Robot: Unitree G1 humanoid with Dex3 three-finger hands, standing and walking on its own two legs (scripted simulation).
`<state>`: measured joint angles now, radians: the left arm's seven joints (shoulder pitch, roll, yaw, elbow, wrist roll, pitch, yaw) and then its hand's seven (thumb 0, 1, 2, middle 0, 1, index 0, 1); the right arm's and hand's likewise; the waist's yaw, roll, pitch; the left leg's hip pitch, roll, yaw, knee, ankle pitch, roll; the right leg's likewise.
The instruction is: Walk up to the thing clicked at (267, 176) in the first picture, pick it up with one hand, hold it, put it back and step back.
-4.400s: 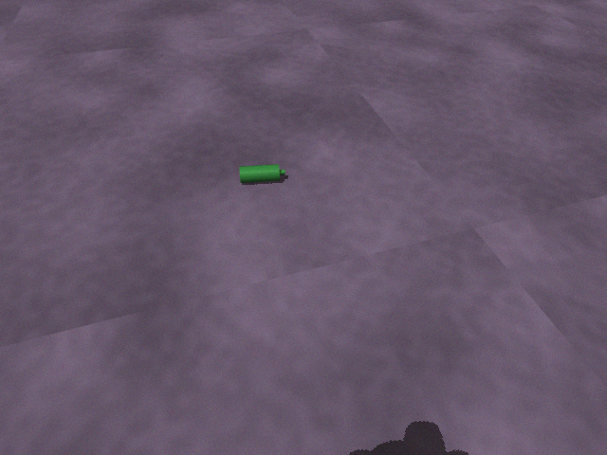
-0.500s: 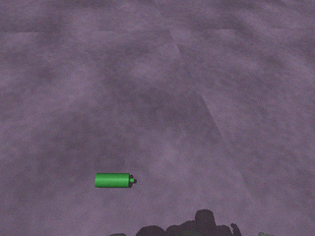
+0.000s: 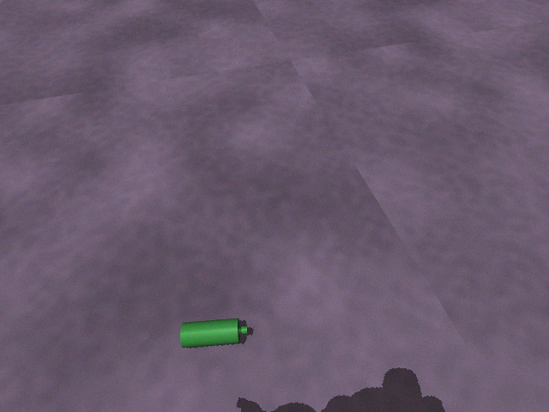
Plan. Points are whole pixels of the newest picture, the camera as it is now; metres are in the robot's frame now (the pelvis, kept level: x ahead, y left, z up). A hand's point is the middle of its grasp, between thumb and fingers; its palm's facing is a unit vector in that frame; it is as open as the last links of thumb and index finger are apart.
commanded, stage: walk up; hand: left
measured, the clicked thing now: (215, 332) +0.48 +0.23 -0.73
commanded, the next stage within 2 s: stand in 0.92 s
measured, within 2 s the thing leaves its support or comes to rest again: neither
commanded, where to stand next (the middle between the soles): +0.09 +0.00 m, yaw +2 degrees
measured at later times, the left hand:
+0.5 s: hand out of the picture +0.09 +0.25 -0.15, palm faces -0.03 -0.95 -0.31, open 7.4 cm
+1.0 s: hand out of the picture +0.11 +0.25 -0.14, palm faces -0.02 -0.95 -0.31, open 7.4 cm
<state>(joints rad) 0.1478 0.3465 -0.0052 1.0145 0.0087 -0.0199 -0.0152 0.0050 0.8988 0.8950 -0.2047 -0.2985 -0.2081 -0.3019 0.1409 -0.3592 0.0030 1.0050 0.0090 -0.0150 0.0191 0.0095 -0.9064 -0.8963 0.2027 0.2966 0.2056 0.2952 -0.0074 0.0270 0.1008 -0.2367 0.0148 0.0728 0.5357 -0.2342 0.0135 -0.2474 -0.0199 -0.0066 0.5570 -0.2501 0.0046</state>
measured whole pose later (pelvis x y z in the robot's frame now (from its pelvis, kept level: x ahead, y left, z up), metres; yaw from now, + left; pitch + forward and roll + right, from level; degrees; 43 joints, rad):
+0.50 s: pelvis +0.02 +0.00 +0.02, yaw +0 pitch -3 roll +0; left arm 0.09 0.35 0.00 1.17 0.00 -0.01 -0.02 0.00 0.90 0.90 -0.20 -0.30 -0.21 -0.30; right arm 0.10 -0.36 0.00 1.16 -0.01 -0.03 0.01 0.01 -0.91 -0.90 0.20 0.30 0.20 0.30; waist -0.01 -0.01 0.05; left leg -0.14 0.02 0.07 0.34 -0.16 0.01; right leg -0.13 -0.01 -0.01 0.33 -0.16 0.01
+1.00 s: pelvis +0.03 +0.00 +0.02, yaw +0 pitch -2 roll +0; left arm 0.09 0.34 0.00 1.17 0.01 -0.01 -0.01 0.00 0.90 0.90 -0.20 -0.30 -0.21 -0.30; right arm 0.07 -0.34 0.00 1.17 -0.01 -0.02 0.01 0.01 -0.91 -0.90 0.20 0.30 0.21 0.30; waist -0.01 -0.01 0.04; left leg -0.10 0.01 0.06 0.30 -0.16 0.01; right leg -0.09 -0.02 -0.02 0.29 -0.16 0.01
